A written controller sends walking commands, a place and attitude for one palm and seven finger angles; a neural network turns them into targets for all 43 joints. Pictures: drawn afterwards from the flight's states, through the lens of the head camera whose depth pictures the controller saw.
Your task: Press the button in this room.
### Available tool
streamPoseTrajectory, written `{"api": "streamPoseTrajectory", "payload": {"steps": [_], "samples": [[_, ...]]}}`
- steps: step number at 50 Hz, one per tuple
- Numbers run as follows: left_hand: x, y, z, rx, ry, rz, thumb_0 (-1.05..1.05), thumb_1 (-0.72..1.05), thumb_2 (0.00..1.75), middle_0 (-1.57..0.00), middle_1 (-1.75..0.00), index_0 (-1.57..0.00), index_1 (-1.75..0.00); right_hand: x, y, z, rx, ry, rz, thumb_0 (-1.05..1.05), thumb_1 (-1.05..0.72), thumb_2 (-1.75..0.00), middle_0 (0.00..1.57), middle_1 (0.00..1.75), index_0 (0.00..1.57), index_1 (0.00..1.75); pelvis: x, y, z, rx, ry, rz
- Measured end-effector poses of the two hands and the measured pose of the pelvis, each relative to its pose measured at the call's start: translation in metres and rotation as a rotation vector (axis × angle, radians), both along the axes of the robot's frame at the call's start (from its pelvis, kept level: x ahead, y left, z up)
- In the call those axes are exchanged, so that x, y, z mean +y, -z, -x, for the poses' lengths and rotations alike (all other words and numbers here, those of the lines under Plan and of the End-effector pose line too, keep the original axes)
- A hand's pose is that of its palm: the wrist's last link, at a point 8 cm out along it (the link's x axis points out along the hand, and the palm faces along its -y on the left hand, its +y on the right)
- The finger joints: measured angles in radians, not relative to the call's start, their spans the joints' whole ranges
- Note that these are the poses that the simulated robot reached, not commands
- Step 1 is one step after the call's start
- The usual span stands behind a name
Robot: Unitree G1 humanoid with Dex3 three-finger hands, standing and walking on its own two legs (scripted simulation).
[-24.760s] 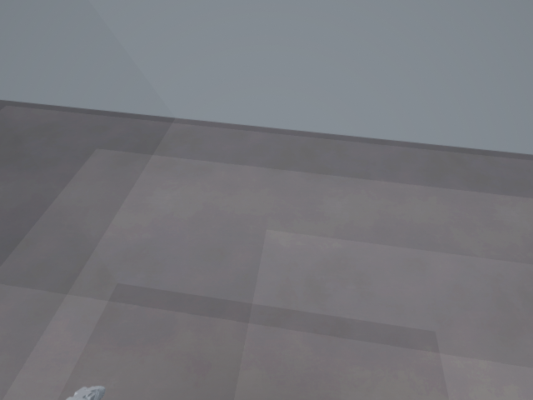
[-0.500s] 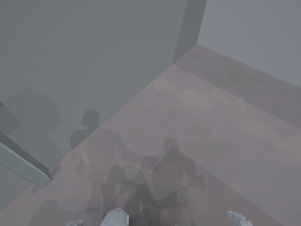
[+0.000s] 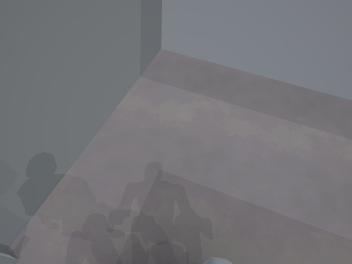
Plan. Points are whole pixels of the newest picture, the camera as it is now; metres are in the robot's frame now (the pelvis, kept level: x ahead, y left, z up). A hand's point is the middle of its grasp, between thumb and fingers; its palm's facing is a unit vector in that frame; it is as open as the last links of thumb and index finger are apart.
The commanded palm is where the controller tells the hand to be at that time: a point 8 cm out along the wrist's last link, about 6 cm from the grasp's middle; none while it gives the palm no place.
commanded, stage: walk to a spot facing it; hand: left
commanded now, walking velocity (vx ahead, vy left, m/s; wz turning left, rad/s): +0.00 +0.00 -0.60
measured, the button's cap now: out of the picture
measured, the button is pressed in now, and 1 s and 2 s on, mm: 0 0 0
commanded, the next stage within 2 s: turn to face it in 0.94 s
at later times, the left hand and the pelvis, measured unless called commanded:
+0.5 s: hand out of the picture +0.13 +0.13 -0.16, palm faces -0.25 -0.95 -0.21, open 7.4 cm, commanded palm none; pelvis +0.00 -0.04 +0.00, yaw -16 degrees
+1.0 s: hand (156, 210) +0.28 +0.07 -0.18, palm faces -0.56 -0.81 -0.19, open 7.4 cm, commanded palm none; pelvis +0.09 -0.04 -0.01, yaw -35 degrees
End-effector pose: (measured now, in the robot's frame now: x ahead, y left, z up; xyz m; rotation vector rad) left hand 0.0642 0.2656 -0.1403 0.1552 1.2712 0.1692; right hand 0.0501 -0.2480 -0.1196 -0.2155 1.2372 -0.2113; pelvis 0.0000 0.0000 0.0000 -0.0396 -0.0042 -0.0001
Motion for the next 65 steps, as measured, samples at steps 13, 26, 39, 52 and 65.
{"api": "streamPoseTrajectory", "payload": {"steps": [13, 26, 39, 52, 65], "samples": [[-0.087, -0.019, -0.088, -0.16, 0.263, -0.051, 0.0, 0.91, 0.9, -0.2, -0.3, -0.2, -0.3, -0.064, 0.034, 0.091, 0.13, 0.24, -0.035, 0.01, -0.91, -0.9, 0.19, 0.3, 0.2, 0.3, -0.045, 0.011, 0.009, 0.001, 0.167, -0.042], [-0.079, -0.004, -0.072, -0.054, 0.308, 0.009, 0.0, 0.91, 0.9, -0.2, -0.3, -0.2, -0.3, -0.061, 0.004, 0.035, -0.059, 0.242, 0.007, 0.01, -0.91, -0.9, 0.19, 0.3, 0.2, 0.3, -0.034, 0.003, -0.008, 0.014, 0.291, -0.027], [-0.054, 0.006, -0.134, 0.061, 0.424, 0.017, 0.01, 0.91, 0.9, -0.2, -0.3, -0.2, -0.3, -0.014, -0.013, 0.038, -0.06, 0.399, 0.043, 0.0, -0.91, -0.9, 0.2, 0.3, 0.21, 0.3, -0.013, -0.003, -0.062, 0.003, 0.469, 0.011], [-0.184, 0.007, -0.26, -0.056, 0.71, 0.029, 0.01, 0.92, 0.9, -0.19, -0.3, -0.19, -0.3, 0.024, 0.026, 0.124, 0.18, 0.741, -0.115, 0.0, -0.9, -0.9, 0.2, 0.3, 0.21, 0.3, -0.055, 0.013, -0.094, -0.008, 0.645, -0.026], [-0.275, -0.016, -0.28, -0.184, 0.789, 0.05, 0.0, 0.91, 0.9, -0.2, -0.3, -0.2, -0.3, -0.032, 0.039, 0.095, 0.126, 0.752, -0.16, 0.01, -0.91, -0.9, 0.19, 0.3, 0.2, 0.3, -0.103, 0.008, -0.109, -0.027, 0.631, -0.04]]}}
